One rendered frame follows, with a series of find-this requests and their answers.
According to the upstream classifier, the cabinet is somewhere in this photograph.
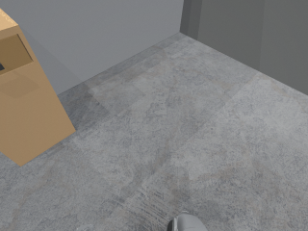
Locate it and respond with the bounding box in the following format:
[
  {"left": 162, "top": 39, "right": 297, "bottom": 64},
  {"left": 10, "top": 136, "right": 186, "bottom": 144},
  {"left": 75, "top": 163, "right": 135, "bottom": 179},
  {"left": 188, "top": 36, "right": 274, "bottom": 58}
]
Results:
[{"left": 0, "top": 9, "right": 76, "bottom": 167}]

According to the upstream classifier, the drawer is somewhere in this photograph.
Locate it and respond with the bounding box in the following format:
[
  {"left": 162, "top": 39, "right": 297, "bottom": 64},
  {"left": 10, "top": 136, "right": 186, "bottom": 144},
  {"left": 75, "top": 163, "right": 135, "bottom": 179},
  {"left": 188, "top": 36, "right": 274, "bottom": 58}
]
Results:
[{"left": 0, "top": 35, "right": 32, "bottom": 75}]

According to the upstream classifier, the right robot thigh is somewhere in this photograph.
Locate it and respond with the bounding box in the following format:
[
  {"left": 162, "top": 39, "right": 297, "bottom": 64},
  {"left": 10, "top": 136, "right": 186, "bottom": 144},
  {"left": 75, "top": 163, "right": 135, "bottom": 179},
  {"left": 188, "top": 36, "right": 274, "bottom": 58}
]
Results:
[{"left": 172, "top": 214, "right": 208, "bottom": 231}]

